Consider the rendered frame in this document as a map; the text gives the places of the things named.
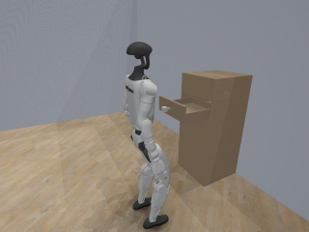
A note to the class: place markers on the robot right forearm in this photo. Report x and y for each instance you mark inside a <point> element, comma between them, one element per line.
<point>147,136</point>

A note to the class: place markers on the handle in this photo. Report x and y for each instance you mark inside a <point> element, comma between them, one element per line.
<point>165,108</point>

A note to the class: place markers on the robot right foot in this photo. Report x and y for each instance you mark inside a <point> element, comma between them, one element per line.
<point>159,220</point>

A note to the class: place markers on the robot left upper arm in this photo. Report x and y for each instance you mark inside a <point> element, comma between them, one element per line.
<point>124,100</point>

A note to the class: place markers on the drawer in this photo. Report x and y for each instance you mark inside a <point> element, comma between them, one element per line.
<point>186,110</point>

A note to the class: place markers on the cabinet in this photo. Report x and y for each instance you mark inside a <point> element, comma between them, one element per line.
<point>209,149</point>

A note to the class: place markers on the right robot hand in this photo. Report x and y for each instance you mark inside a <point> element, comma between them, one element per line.
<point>158,167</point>

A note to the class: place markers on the right robot thigh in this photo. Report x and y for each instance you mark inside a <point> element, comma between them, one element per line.
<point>163,157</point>

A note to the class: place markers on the robot right upper arm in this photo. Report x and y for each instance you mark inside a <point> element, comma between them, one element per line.
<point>148,92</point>

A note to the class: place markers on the robot left forearm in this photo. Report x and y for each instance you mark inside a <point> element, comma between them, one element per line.
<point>127,114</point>

